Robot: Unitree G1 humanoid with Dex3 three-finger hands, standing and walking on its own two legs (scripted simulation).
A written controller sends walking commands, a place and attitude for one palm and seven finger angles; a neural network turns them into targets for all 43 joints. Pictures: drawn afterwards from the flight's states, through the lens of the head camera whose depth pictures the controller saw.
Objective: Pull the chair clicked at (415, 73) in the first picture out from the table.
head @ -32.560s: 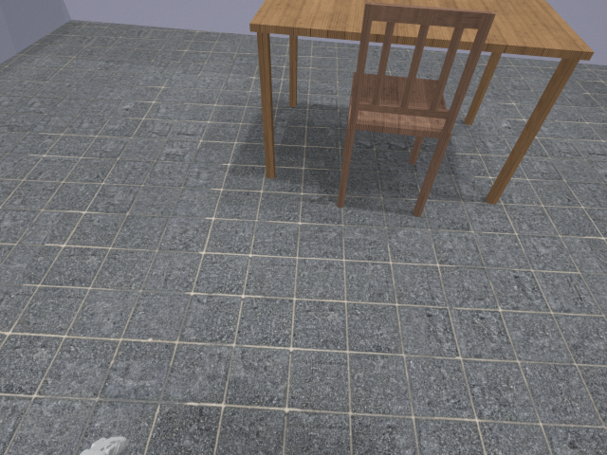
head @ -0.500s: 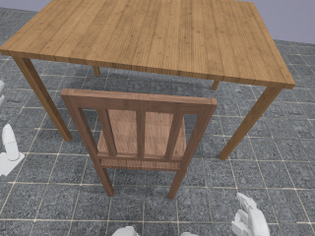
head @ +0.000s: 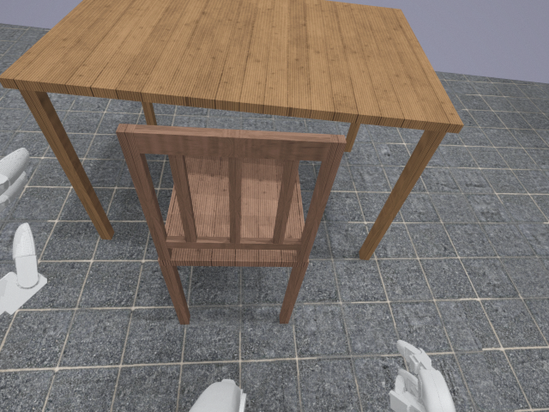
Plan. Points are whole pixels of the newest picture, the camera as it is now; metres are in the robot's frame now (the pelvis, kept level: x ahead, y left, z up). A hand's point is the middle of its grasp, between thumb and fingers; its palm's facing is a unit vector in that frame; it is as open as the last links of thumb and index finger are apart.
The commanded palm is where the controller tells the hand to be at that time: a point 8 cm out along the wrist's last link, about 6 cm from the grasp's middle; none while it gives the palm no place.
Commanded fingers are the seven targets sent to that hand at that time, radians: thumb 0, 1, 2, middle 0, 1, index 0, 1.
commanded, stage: stop stepping back and stand still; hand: left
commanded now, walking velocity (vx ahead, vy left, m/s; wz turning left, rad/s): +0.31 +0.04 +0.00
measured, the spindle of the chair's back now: (235, 203) +0.52 +0.12 -0.08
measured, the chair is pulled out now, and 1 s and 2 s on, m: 0.17 0.17 0.17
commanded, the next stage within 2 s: let the arm hang, fingers relaxed in 1.16 s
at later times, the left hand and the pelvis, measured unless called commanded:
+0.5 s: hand out of the picture +0.06 +0.30 +0.16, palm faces +0.56 -0.76 -0.34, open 7.4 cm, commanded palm +0.01 +0.32 +0.18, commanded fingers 0.00 0.90 0.90 -0.20 -0.30 -0.20 -0.30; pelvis -0.11 +0.01 -0.04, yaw +3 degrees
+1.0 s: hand out of the picture +0.01 +0.31 +0.16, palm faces +0.50 -0.78 -0.37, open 7.4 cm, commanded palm -0.06 +0.34 +0.18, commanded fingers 0.00 0.90 0.90 -0.20 -0.30 -0.20 -0.30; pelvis -0.18 +0.03 -0.01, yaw +3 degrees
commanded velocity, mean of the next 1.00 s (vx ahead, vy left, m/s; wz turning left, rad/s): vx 0.20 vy -0.03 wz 0.00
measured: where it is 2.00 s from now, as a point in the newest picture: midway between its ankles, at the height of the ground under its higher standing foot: outside the picture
